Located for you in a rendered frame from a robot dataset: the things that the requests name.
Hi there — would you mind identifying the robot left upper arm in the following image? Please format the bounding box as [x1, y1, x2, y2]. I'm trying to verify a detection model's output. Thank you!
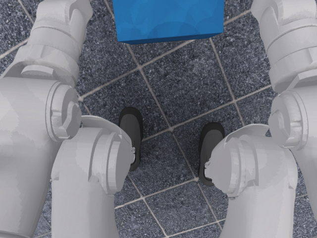
[0, 77, 82, 238]

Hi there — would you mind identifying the right robot foot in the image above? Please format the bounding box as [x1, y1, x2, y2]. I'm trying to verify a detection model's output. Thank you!
[198, 122, 225, 186]

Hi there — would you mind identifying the robot left forearm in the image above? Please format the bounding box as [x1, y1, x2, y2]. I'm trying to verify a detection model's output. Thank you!
[0, 0, 93, 89]

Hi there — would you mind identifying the robot right forearm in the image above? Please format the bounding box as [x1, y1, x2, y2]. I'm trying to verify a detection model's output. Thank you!
[251, 0, 317, 93]

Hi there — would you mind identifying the robot right upper arm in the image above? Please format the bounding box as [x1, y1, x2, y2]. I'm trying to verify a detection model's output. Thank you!
[268, 85, 317, 222]

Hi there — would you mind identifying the carton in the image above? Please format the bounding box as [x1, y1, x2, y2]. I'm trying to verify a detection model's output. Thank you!
[112, 0, 224, 45]

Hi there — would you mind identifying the left robot thigh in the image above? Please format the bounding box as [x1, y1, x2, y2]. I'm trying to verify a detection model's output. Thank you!
[51, 127, 127, 238]

